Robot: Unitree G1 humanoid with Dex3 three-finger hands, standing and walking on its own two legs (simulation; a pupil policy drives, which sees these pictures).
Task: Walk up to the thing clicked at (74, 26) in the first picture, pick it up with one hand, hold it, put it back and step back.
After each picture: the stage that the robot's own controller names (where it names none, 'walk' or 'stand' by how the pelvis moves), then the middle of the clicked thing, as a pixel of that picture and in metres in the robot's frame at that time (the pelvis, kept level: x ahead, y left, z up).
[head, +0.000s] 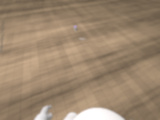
stand; (75, 28) +2.27 +0.50 -0.72
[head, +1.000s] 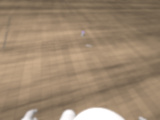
walk; (82, 33) +2.16 +0.21 -0.70
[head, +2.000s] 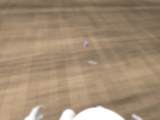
walk; (85, 44) +1.50 +0.09 -0.71
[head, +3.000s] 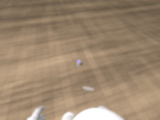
walk; (78, 63) +0.97 +0.17 -0.71
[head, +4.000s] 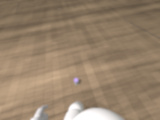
walk; (76, 81) +0.58 +0.25 -0.71
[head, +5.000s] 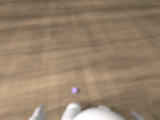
walk; (74, 91) +0.39 +0.18 -0.70
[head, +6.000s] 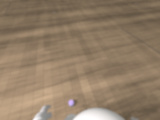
stand; (71, 103) +0.30 +0.21 -0.72
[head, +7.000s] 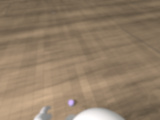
stand; (71, 103) +0.30 +0.21 -0.73
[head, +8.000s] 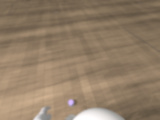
stand; (71, 103) +0.30 +0.21 -0.73
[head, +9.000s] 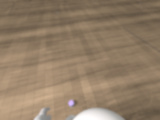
stand; (71, 103) +0.29 +0.21 -0.73
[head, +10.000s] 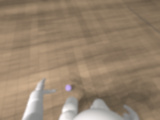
go down; (68, 88) +0.33 +0.21 -0.64
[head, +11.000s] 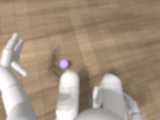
go down; (64, 65) +0.39 +0.22 -0.31
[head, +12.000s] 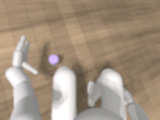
close in; (54, 60) +0.39 +0.23 -0.26
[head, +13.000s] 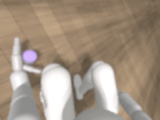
close; (29, 58) +0.39 +0.26 -0.22
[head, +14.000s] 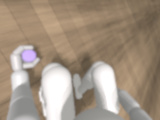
close; (28, 57) +0.37 +0.26 -0.23
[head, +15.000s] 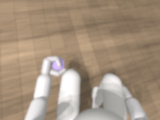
lift; (58, 66) +0.32 +0.24 -0.08
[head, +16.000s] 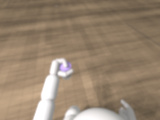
hold; (66, 71) +0.33 +0.17 +0.05
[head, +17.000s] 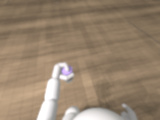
hold; (67, 74) +0.32 +0.17 +0.00
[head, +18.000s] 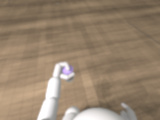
hold; (68, 74) +0.33 +0.16 +0.00
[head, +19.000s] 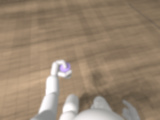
crouch; (66, 71) +0.35 +0.17 -0.06
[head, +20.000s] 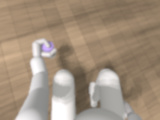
lower; (49, 50) +0.45 +0.24 -0.11
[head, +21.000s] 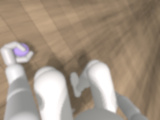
lower; (22, 53) +0.42 +0.26 -0.23
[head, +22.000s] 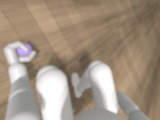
lower; (24, 53) +0.41 +0.26 -0.23
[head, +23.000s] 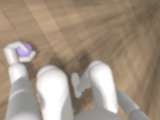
lower; (24, 53) +0.41 +0.26 -0.23
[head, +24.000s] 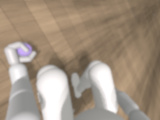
lower; (25, 53) +0.41 +0.26 -0.23
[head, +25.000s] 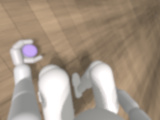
open; (28, 53) +0.40 +0.25 -0.23
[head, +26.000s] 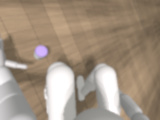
stand; (40, 53) +0.40 +0.24 -0.23
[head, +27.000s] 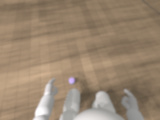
stand; (72, 81) +0.37 +0.18 -0.56
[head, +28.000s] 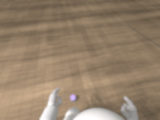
stand; (73, 98) +0.34 +0.17 -0.67
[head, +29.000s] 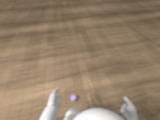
stand; (73, 98) +0.34 +0.17 -0.67
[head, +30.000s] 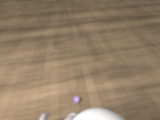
stand; (76, 100) +0.36 +0.17 -0.72
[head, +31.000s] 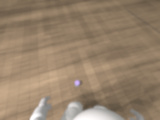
walk; (77, 83) +0.43 +0.14 -0.70
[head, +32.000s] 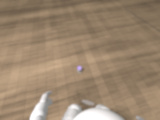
walk; (79, 69) +0.70 +0.15 -0.69
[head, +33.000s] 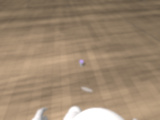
stand; (81, 63) +1.00 +0.20 -0.70
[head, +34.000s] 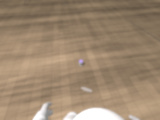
stand; (80, 62) +0.98 +0.17 -0.72
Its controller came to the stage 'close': yes
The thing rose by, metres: 0.72
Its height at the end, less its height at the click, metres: +0.00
